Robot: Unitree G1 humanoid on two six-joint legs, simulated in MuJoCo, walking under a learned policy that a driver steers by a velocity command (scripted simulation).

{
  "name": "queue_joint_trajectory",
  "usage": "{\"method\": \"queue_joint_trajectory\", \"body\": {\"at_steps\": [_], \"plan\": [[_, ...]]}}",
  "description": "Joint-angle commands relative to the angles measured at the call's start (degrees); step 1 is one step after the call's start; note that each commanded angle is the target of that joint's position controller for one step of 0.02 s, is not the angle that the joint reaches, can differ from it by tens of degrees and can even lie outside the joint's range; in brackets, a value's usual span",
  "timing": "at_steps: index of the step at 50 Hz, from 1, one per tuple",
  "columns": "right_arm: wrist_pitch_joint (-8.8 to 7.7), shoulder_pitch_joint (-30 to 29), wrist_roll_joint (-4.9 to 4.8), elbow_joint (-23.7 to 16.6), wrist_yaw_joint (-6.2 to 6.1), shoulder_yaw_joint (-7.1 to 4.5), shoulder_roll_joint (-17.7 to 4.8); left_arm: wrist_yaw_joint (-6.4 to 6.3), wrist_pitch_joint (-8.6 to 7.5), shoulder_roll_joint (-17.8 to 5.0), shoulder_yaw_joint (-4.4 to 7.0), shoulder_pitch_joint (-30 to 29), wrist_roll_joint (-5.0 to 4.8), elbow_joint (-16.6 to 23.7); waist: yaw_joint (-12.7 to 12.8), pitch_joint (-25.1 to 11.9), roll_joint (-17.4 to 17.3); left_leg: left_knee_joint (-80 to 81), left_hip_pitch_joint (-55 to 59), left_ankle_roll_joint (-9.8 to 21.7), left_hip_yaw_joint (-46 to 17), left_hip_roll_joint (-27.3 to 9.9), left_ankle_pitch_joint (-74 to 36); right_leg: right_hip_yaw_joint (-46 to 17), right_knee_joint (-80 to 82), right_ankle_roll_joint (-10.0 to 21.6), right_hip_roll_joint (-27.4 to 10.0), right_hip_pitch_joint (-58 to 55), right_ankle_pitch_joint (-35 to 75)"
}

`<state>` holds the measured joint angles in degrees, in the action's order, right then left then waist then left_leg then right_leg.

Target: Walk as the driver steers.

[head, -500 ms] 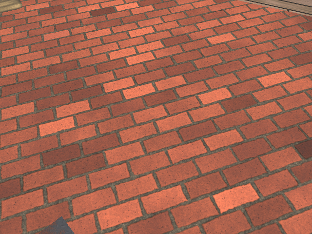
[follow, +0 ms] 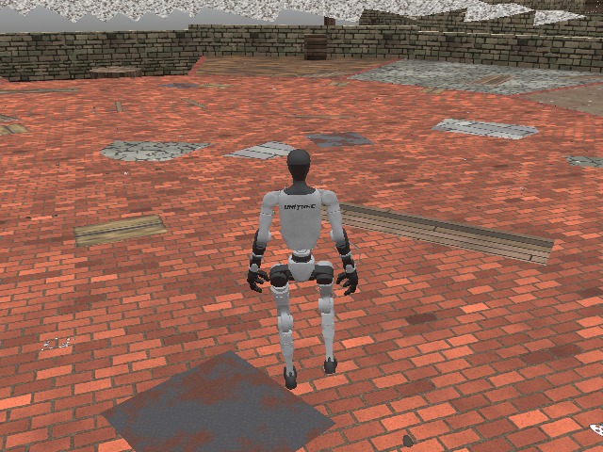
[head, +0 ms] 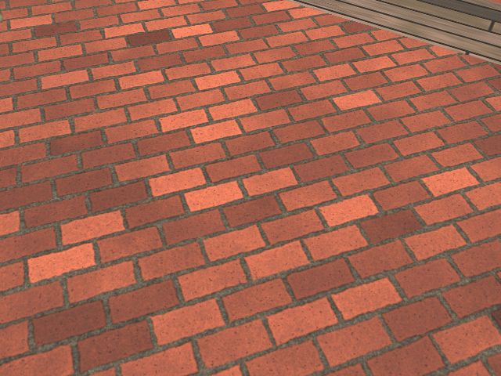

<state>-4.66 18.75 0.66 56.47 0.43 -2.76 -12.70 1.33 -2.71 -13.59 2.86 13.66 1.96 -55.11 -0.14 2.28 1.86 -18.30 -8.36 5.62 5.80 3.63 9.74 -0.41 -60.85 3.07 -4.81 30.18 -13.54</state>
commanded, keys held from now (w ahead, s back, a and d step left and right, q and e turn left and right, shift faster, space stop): w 0.16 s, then w+q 0.84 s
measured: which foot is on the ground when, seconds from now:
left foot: down 0.00-0.34, up 0.36-0.84, down 0.86-1.00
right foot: up 0.00-0.30, down 0.32-0.88, up 0.90-1.00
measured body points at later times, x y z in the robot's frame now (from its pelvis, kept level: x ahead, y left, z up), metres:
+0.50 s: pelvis +0.27 -0.05 +0.00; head +0.29 -0.06 +0.45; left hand +0.32 +0.22 -0.13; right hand +0.33 -0.31 -0.15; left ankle +0.21 +0.08 -0.66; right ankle +0.31 -0.12 -0.75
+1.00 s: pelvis +0.51 +0.05 -0.02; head +0.54 +0.08 +0.43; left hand +0.47 +0.32 -0.15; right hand +0.71 -0.16 -0.14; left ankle +0.53 +0.11 -0.75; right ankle +0.49 -0.12 -0.65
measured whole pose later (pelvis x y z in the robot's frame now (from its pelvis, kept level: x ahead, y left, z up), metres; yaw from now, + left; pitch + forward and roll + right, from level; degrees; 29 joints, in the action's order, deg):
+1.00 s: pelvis +0.51 +0.05 -0.02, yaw +26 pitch +0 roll +0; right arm -0.9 11.4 0.7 50.6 0.6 -4.7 -15.2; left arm 0.1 -3.9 -13.3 3.3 13.8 1.5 -50.1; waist 0.8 4.2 0.6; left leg -28.4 -17.2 7.8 3.7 6.3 10.6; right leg 1.6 -70.0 -0.5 -5.9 23.0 -19.7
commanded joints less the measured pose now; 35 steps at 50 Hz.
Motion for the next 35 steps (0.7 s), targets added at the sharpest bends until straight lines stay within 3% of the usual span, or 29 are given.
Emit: {"method": "queue_joint_trajectory", "body": {"at_steps": [1,6,9,11,13,14,15,16,17,18,19,20,21,22,23,27,31,35], "plan": [[-1.27,2.53,-0.23,-1.25,-0.15,-0.95,-6.17,0.43,0.64,-2.09,0.33,-0.15,0.13,2.50,1.05,1.86,-5.05,12.41,0.40,6.41,-11.60,-14.83,-9.64,0.95,3.82,-1.61,-2.19,5.81,5.86],[-1.15,6.89,-0.15,0.41,-0.31,-0.58,-5.91,0.60,0.29,-0.94,-0.55,-10.83,-0.51,6.07,-1.60,3.28,-5.32,12.21,4.15,5.53,-8.19,-13.50,-15.80,3.49,19.08,-2.40,-0.86,6.07,13.24],[-0.94,10.15,0.14,1.80,-0.68,-0.49,-5.89,0.42,0.06,-1.33,-0.72,-15.45,-0.54,7.78,-3.21,3.83,-5.44,10.50,8.80,5.74,-8.51,-14.71,-19.83,4.34,24.25,-1.57,0.48,5.61,13.46],[-0.59,10.69,0.46,2.36,-1.07,-0.62,-6.48,0.30,-0.34,-2.06,-0.53,-16.80,-0.54,8.92,-2.98,4.17,-5.49,8.00,12.26,5.98,-10.11,-16.15,-24.01,3.62,26.53,-0.81,1.07,5.71,10.87],[-0.31,8.90,0.79,2.13,-1.40,-0.95,-7.56,0.09,-1.07,-2.96,-0.20,-14.72,-0.69,8.98,-1.23,3.23,-5.75,3.96,13.58,5.31,-10.93,-16.74,-30.66,3.42,29.18,0.32,2.44,1.36,6.59],[-0.26,7.45,0.86,1.82,-1.43,-1.14,-8.17,-0.25,-1.50,-3.76,0.21,-10.73,-0.72,7.94,0.74,1.38,-6.00,-0.32,12.83,4.48,-10.79,-16.21,-36.77,3.81,30.88,1.03,4.00,-4.70,4.38],[-0.17,6.15,0.59,1.62,-1.22,-1.19,-8.35,-0.76,-2.11,-4.74,0.85,-2.82,-0.49,5.45,4.27,-2.69,-4.64,-9.07,10.72,3.44,-9.49,-14.10,-39.42,4.75,34.86,2.07,5.56,-15.09,5.83],[-0.33,5.78,0.03,0.75,-0.98,-0.79,-7.04,-1.56,-2.87,-7.84,1.96,7.12,0.69,2.80,7.75,-9.26,-1.83,-21.86,2.09,2.29,-7.78,-10.98,-30.17,-0.11,35.53,4.04,0.56,-30.42,6.02],[-0.34,11.27,-2.43,-1.35,-0.53,0.63,-0.63,-2.12,-2.94,-14.82,3.74,13.96,2.22,2.70,6.95,-19.31,9.52,-43.18,-17.42,-0.69,-3.02,-3.04,-1.78,-23.51,37.73,9.74,-17.70,-49.87,-0.62],[0.17,11.35,-1.52,-0.75,-1.04,-0.55,-4.38,-1.71,-1.86,-13.64,3.70,11.46,0.69,3.21,6.17,-21.03,9.17,-52.35,-24.54,-0.13,-6.81,-0.27,20.19,-36.05,44.59,11.74,-21.84,-47.69,-3.11],[0.70,6.96,-0.60,-1.28,-1.09,-1.45,-6.43,-1.57,-1.48,-9.41,2.59,5.20,-0.16,4.29,3.69,-11.61,3.30,-54.47,-26.92,0.48,-9.21,-4.34,15.78,-27.68,45.65,9.90,-19.07,-39.15,-7.64],[0.71,4.03,-0.39,-1.90,-0.63,-1.33,-5.17,-1.44,-1.71,-5.63,1.63,0.73,-0.47,5.00,2.51,-5.33,1.07,-52.35,-26.58,0.35,-9.06,-6.58,11.19,-20.28,48.23,8.36,-16.55,-31.01,-6.06],[1.12,3.19,-0.12,-1.94,-0.29,-1.38,-3.93,-1.52,-2.05,-3.80,1.13,-0.84,-0.48,4.88,1.26,-2.24,1.71,-49.93,-24.86,0.23,-8.84,-8.07,8.76,-14.27,50.20,6.33,-14.02,-25.95,-2.87],[1.95,3.47,0.75,-2.00,0.18,-1.50,-3.36,-1.82,-2.37,-2.59,0.76,-0.96,-0.80,4.22,-0.16,-0.42,2.61,-48.37,-23.03,-0.20,-8.70,-9.00,7.39,-9.24,51.44,4.55,-11.70,-22.23,0.23],[2.78,4.36,1.08,-1.96,0.62,-1.45,-2.34,-1.95,-2.84,-2.73,0.75,-0.30,-0.84,3.79,-0.95,-0.63,3.86,-48.21,-21.67,-0.74,-8.15,-9.15,6.60,-6.78,51.90,4.52,-11.62,-20.63,2.87],[4.28,-1.59,1.12,-4.59,1.57,-1.59,-1.81,-2.03,-4.44,-3.82,1.18,3.36,-1.14,2.34,-1.41,0.74,1.98,-45.93,-27.80,-2.01,-7.09,-10.25,-0.20,1.10,53.70,5.03,-10.75,-22.06,10.81],[4.27,-10.03,1.00,-8.01,2.41,-1.10,-1.44,-2.08,-4.44,-3.62,1.03,5.87,-0.91,1.28,-0.29,2.69,1.79,-34.44,-30.34,-2.83,-4.89,-9.88,-7.90,7.61,53.76,4.89,-9.04,-23.76,15.57],[4.14,-17.64,1.28,-11.19,3.20,-0.32,-1.17,-2.54,-4.21,-5.43,1.39,8.92,-0.91,0.41,1.66,3.76,1.82,-22.95,-27.63,-1.52,-0.50,-8.59,-10.25,11.72,52.95,4.59,-10.32,-28.07,20.92]]}}
Velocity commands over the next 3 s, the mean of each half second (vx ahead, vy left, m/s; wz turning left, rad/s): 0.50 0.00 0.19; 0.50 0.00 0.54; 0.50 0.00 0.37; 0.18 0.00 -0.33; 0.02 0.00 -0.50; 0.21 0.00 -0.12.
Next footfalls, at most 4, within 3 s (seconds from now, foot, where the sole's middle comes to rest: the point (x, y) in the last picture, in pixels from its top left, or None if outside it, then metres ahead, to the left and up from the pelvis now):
0.32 right None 0.35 -0.13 -0.78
0.86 left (207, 350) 0.57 0.12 -0.78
1.42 right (205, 237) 0.93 0.15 -0.78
1.90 left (137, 236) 0.93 0.37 -0.78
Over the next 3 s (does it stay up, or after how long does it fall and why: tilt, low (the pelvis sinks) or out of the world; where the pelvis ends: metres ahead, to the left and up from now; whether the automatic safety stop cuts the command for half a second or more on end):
stays up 0.93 0.23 0.00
